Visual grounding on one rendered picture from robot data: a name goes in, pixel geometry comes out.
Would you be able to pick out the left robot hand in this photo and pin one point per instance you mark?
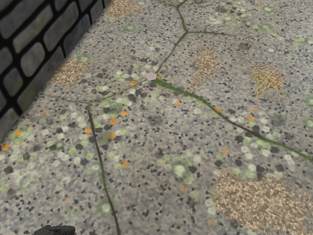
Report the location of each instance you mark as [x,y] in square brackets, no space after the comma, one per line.
[55,230]

